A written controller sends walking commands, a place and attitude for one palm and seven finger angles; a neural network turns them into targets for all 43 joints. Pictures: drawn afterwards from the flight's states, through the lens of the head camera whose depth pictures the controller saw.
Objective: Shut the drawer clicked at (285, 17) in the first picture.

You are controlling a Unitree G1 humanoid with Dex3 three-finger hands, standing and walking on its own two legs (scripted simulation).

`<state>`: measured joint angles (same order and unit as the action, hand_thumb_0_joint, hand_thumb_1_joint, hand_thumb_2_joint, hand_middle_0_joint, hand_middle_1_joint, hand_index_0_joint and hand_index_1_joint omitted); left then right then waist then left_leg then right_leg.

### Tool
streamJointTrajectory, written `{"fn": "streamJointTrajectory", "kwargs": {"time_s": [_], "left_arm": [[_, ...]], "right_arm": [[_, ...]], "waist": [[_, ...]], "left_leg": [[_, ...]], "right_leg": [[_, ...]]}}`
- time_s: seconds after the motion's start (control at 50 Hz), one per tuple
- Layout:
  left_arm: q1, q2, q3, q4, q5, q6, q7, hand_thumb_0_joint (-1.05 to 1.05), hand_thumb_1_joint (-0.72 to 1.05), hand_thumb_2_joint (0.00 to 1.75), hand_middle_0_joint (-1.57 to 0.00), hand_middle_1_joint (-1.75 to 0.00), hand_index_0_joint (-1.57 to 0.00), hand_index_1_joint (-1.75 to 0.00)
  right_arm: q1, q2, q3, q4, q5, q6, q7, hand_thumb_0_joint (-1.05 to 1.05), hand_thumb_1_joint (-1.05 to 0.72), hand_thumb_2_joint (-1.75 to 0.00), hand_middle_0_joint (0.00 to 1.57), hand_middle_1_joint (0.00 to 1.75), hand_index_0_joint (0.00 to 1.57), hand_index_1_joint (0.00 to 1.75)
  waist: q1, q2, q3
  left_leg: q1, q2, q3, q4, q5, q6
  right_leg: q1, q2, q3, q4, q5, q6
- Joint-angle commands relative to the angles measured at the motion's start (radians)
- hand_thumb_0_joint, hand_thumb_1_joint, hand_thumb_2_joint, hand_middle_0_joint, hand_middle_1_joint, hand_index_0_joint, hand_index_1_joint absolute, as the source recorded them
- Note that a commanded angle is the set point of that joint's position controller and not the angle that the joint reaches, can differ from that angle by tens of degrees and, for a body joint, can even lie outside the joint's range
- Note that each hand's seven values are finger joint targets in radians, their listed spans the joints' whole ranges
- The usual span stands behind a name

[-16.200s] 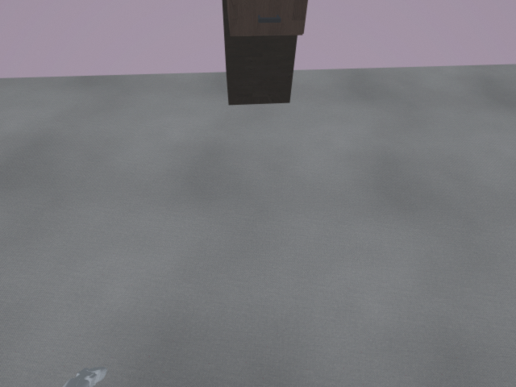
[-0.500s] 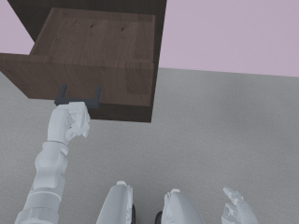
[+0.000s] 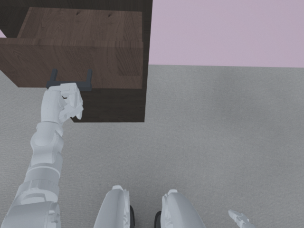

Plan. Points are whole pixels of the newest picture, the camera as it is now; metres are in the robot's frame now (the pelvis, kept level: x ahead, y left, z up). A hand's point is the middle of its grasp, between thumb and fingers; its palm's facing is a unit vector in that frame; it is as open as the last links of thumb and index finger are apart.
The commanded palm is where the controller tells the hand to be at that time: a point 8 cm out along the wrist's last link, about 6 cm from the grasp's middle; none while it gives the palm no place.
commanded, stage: push the drawer shut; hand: left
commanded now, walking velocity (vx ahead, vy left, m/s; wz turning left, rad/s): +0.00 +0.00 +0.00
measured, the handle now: (70, 79) +0.50 +0.22 +0.02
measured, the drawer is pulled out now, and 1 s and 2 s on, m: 0.13 0.02 0.00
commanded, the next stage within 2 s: pull the fist back off the drawer in 1.44 s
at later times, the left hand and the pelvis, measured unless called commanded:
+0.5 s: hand (81, 85) +0.48 +0.19 +0.02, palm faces +0.00 -1.00 -0.04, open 3.0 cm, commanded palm +0.47 +0.23 +0.02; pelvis -0.01 +0.01 -0.01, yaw -1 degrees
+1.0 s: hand (83, 70) +0.53 +0.19 +0.02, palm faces +0.00 -1.00 -0.03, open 3.1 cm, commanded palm +0.53 +0.22 +0.02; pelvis -0.01 +0.01 -0.02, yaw -2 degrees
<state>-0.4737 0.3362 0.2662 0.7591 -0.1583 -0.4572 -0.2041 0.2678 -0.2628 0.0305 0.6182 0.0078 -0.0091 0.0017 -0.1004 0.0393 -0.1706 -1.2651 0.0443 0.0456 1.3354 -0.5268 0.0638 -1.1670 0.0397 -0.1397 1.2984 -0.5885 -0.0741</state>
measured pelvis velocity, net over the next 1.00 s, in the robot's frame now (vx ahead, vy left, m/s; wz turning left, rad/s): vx -0.01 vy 0.01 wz -0.04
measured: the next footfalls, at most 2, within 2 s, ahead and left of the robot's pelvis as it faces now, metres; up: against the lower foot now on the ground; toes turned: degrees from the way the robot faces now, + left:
none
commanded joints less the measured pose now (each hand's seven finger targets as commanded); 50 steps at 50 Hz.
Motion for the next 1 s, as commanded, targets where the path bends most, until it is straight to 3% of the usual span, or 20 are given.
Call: {"fn": "streamJointTrajectory", "kwargs": {"time_s": [0.0,0.02,0.06,0.12,0.14,0.18,0.24,0.3,0.42,0.52,0.58,0.66,0.72,0.78,0.8,0.86,0.88,0.9,0.92,0.98], "left_arm": [[-0.353,0.192,0.056,-0.173,-0.017,-0.077,0.017,0.00,0.90,0.90,-1.40,-1.60,-1.40,-1.60],[-0.365,0.214,0.072,-0.166,-0.014,-0.082,0.021,0.00,0.90,0.90,-1.40,-1.60,-1.40,-1.60],[-0.414,0.183,0.041,-0.141,-0.009,-0.085,0.025,0.00,0.90,0.90,-1.40,-1.60,-1.40,-1.60],[-0.480,0.237,0.079,-0.100,0.001,-0.096,0.031,0.00,0.90,0.90,-1.40,-1.60,-1.40,-1.60],[-0.507,0.216,0.059,-0.080,0.005,-0.098,0.029,0.00,0.90,0.90,-1.40,-1.60,-1.40,-1.60],[-0.578,0.202,0.040,-0.064,0.010,-0.107,0.028,0.00,0.90,0.90,-1.40,-1.60,-1.40,-1.60],[-0.628,0.259,0.083,0.006,0.019,-0.107,0.030,0.00,0.90,0.90,-1.40,-1.60,-1.40,-1.60],[-0.688,0.289,0.096,0.034,0.027,-0.108,0.019,0.00,0.90,0.90,-1.40,-1.60,-1.40,-1.60],[-0.699,0.316,0.116,0.059,0.027,-0.094,0.004,0.00,0.90,0.90,-1.40,-1.60,-1.40,-1.60],[-0.743,0.331,0.125,0.085,0.036,-0.085,0.014,0.00,0.90,0.90,-1.40,-1.60,-1.40,-1.60],[-0.759,0.379,0.160,0.150,0.048,-0.080,0.020,0.00,0.90,0.90,-1.40,-1.60,-1.40,-1.60],[-0.816,0.425,0.181,0.133,0.060,-0.084,0.015,0.00,0.90,0.90,-1.40,-1.60,-1.40,-1.60],[-0.845,0.405,0.159,0.141,0.064,-0.082,0.008,0.00,0.90,0.90,-1.40,-1.60,-1.40,-1.60],[-0.878,0.447,0.183,0.144,0.066,-0.074,0.005,0.00,0.90,0.90,-1.40,-1.60,-1.40,-1.60],[-0.868,0.476,0.202,0.145,0.071,-0.071,0.006,0.00,0.90,0.90,-1.40,-1.60,-1.40,-1.60],[-0.895,0.475,0.196,0.132,0.075,-0.061,0.005,0.00,0.90,0.90,-1.40,-1.60,-1.40,-1.60],[-0.905,0.451,0.181,0.144,0.074,-0.060,0.005,0.00,0.90,0.90,-1.40,-1.60,-1.40,-1.60],[-0.911,0.481,0.201,0.153,0.076,-0.056,0.008,0.00,0.90,0.90,-1.40,-1.60,-1.40,-1.60],[-0.919,0.455,0.177,0.164,0.078,-0.049,0.007,0.00,0.90,0.90,-1.40,-1.60,-1.40,-1.60],[-0.986,0.515,0.207,0.177,0.088,-0.045,0.015,0.00,0.90,0.90,-1.40,-1.60,-1.40,-1.60]], "right_arm": [[0.087,-0.163,-0.061,-0.080,-0.004,-0.028,-0.011,0.00,-0.90,-0.90,0.20,0.30,0.20,0.30],[0.091,-0.169,-0.064,-0.074,-0.004,-0.025,-0.011,0.00,-0.90,-0.90,0.20,0.30,0.20,0.30],[0.092,-0.166,-0.061,-0.070,-0.005,-0.022,-0.010,0.00,-0.90,-0.90,0.20,0.30,0.20,0.30],[0.104,-0.175,-0.061,-0.056,-0.010,-0.021,-0.012,0.00,-0.90,-0.90,0.20,0.30,0.20,0.30],[0.104,-0.171,-0.059,-0.054,-0.011,-0.020,-0.013,0.00,-0.90,-0.90,0.20,0.30,0.20,0.30],[0.113,-0.171,-0.057,-0.049,-0.015,-0.022,-0.012,0.00,-0.90,-0.90,0.20,0.30,0.20,0.30],[0.123,-0.181,-0.056,-0.037,-0.019,-0.015,-0.016,0.00,-0.90,-0.90,0.20,0.30,0.20,0.30],[0.133,-0.183,-0.051,-0.039,-0.022,-0.011,-0.016,0.00,-0.90,-0.90,0.20,0.30,0.20,0.30],[0.150,-0.183,-0.048,-0.045,-0.023,0.008,-0.006,0.00,-0.90,-0.90,0.20,0.30,0.20,0.30],[0.165,-0.181,-0.045,-0.041,-0.027,0.021,0.001,0.00,-0.90,-0.90,0.20,0.30,0.20,0.30],[0.179,-0.185,-0.040,-0.038,-0.028,0.027,0.001,0.00,-0.90,-0.90,0.20,0.30,0.20,0.30],[0.197,-0.188,-0.039,-0.037,-0.034,0.034,0.000,0.00,-0.90,-0.90,0.20,0.30,0.20,0.30],[0.207,-0.190,-0.040,-0.033,-0.036,0.038,0.006,0.00,-0.90,-0.90,0.20,0.30,0.20,0.30],[0.219,-0.195,-0.037,-0.027,-0.038,0.043,0.007,0.00,-0.90,-0.90,0.20,0.30,0.20,0.30],[0.224,-0.199,-0.036,-0.031,-0.039,0.047,0.006,0.00,-0.90,-0.90,0.20,0.30,0.20,0.30],[0.231,-0.196,-0.036,-0.029,-0.040,0.052,0.007,0.00,-0.90,-0.90,0.20,0.30,0.20,0.30],[0.233,-0.194,-0.036,-0.025,-0.041,0.051,0.010,0.00,-0.90,-0.90,0.20,0.30,0.20,0.30],[0.239,-0.202,-0.035,-0.020,-0.042,0.054,0.010,0.00,-0.90,-0.90,0.20,0.30,0.20,0.30],[0.239,-0.198,-0.033,-0.019,-0.042,0.056,0.011,0.00,-0.90,-0.90,0.20,0.30,0.20,0.30],[0.250,-0.203,-0.028,-0.014,-0.045,0.054,0.006,0.00,-0.90,-0.90,0.20,0.30,0.20,0.30]], "waist": [[-0.017,0.066,-0.453],[-0.016,0.066,-0.452],[-0.035,0.064,-0.430],[-0.037,0.084,-0.440],[-0.050,0.069,-0.431],[-0.062,0.097,-0.434],[-0.070,0.070,-0.454],[-0.070,0.107,-0.487],[-0.059,0.146,-0.543],[-0.083,0.112,-0.513],[-0.091,0.086,-0.467],[-0.096,0.119,-0.518],[-0.104,0.172,-0.534],[-0.114,0.162,-0.537],[-0.101,0.178,-0.549],[-0.108,0.185,-0.573],[-0.116,0.205,-0.567],[-0.117,0.200,-0.547],[-0.127,0.195,-0.534],[-0.144,0.167,-0.525]], "left_leg": [[0.403,-0.016,-0.118,-0.139,0.312,-0.032],[0.414,-0.012,-0.125,-0.142,0.305,-0.034],[0.404,-0.014,-0.127,-0.144,0.276,-0.033],[0.408,-0.012,-0.134,-0.135,0.266,-0.034],[0.405,-0.012,-0.137,-0.134,0.253,-0.032],[0.420,-0.013,-0.148,-0.132,0.246,-0.031],[0.387,-0.014,-0.144,-0.112,0.232,-0.027],[0.391,-0.014,-0.145,-0.101,0.251,-0.025],[0.443,-0.008,-0.156,-0.103,0.328,-0.030],[0.399,-0.003,-0.151,-0.092,0.315,-0.022],[0.336,-0.004,-0.148,-0.084,0.290,-0.017],[0.339,-0.002,-0.143,-0.068,0.311,-0.016],[0.400,0.003,-0.159,-0.073,0.330,-0.022],[0.389,0.006,-0.163,-0.065,0.342,-0.018],[0.392,0.006,-0.162,-0.066,0.357,-0.021],[0.402,0.009,-0.164,-0.062,0.374,-0.020],[0.419,0.009,-0.171,-0.061,0.386,-0.021],[0.421,0.014,-0.176,-0.064,0.377,-0.024],[0.410,0.013,-0.173,-0.062,0.367,-0.021],[0.354,0.013,-0.173,-0.045,0.350,-0.013]], "right_leg": [[0.167,0.005,0.132,-0.182,0.303,0.047],[0.148,0.005,0.126,-0.179,0.287,0.046],[0.128,0.004,0.125,-0.187,0.256,0.048],[0.099,0.005,0.124,-0.177,0.235,0.046],[0.088,0.005,0.124,-0.180,0.222,0.048],[0.053,0.007,0.117,-0.171,0.206,0.044],[0.059,0.007,0.125,-0.170,0.195,0.048],[0.055,0.010,0.126,-0.157,0.205,0.045],[0.062,0.016,0.117,-0.151,0.256,0.040],[0.066,0.018,0.122,-0.158,0.255,0.046],[0.066,0.022,0.125,-0.154,0.240,0.046],[0.082,0.021,0.135,-0.150,0.261,0.047],[0.026,0.024,0.119,-0.143,0.252,0.044],[0.030,0.026,0.118,-0.139,0.264,0.044],[0.042,0.026,0.117,-0.136,0.275,0.043],[0.048,0.026,0.117,-0.136,0.292,0.044],[0.016,0.026,0.112,-0.132,0.292,0.042],[0.004,0.027,0.106,-0.135,0.279,0.043],[0.001,0.028,0.108,-0.140,0.272,0.044],[0.014,0.029,0.115,-0.133,0.268,0.047]]}}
